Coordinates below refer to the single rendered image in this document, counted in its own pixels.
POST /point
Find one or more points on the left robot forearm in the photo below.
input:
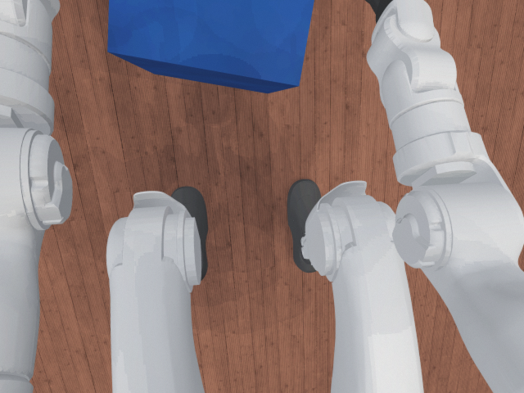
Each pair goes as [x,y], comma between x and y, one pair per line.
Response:
[26,64]

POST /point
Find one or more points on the robot left thigh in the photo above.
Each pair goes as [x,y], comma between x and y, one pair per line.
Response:
[152,346]

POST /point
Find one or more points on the robot left upper arm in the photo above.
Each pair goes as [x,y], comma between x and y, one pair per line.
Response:
[35,192]

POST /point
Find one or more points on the robot right upper arm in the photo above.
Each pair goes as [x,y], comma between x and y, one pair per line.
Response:
[467,238]

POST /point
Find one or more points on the right robot hand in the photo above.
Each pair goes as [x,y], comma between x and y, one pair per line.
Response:
[378,6]

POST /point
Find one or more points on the left robot shin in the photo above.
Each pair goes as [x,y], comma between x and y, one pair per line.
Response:
[115,242]

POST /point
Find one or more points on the carton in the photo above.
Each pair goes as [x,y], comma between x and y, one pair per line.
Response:
[256,45]

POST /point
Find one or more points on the right robot forearm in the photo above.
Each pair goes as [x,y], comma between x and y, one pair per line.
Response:
[417,79]

